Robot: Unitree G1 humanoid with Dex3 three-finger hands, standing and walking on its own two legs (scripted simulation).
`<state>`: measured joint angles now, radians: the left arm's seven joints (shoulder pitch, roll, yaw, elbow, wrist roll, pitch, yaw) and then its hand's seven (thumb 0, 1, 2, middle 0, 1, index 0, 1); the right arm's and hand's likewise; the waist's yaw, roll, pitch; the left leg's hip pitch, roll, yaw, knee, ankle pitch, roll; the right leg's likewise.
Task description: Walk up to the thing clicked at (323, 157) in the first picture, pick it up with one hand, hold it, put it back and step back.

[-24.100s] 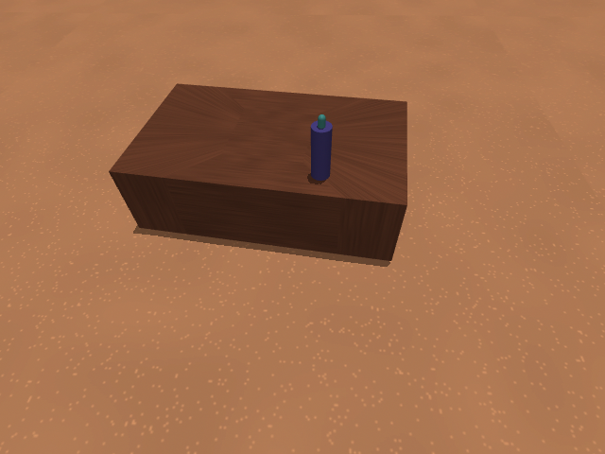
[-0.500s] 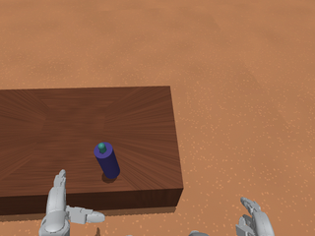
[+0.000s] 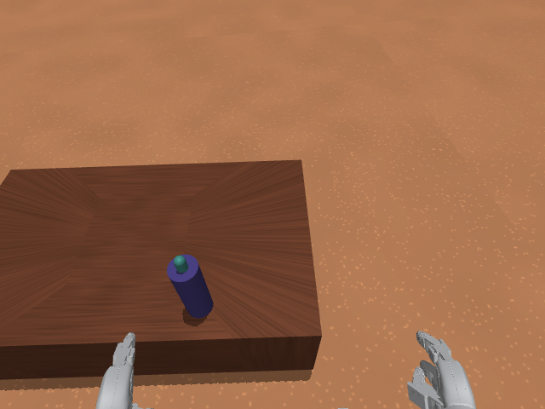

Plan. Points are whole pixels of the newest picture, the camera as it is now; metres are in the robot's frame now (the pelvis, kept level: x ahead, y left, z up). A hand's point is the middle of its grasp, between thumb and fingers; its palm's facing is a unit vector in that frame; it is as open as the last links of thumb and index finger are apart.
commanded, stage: home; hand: left
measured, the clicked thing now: (190, 284) +0.46 +0.22 -0.28
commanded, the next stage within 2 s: stand in 1.66 s
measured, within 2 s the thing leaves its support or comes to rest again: neither
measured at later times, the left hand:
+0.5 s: hand out of the picture +0.08 +0.25 -0.10, palm faces +0.00 -0.91 -0.41, open 17.3 cm
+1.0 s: hand out of the picture +0.02 +0.25 -0.11, palm faces +0.01 -0.92 -0.38, open 17.3 cm
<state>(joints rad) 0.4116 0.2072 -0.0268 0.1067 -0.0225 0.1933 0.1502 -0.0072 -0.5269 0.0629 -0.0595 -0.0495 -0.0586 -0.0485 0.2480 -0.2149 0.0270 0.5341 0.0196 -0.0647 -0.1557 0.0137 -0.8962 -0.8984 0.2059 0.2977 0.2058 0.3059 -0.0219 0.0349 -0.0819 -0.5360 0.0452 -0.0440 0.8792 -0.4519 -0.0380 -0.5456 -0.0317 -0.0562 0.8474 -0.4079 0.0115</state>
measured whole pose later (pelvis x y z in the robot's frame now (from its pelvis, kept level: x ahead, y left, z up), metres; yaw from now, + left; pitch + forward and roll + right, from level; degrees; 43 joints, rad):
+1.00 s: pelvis -0.02 -0.01 +0.05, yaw +1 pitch -4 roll +0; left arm 0.18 0.33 -0.01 1.13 0.03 0.01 0.02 0.00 -0.51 0.07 -0.06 -0.05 -0.06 -0.05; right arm 0.22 -0.34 0.00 1.06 -0.03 0.02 -0.01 0.01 -0.90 -0.90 0.20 0.30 0.20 0.30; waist 0.01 0.04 0.04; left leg -0.14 0.04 -0.05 0.40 -0.19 -0.05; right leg -0.15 -0.03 -0.08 0.41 -0.18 0.00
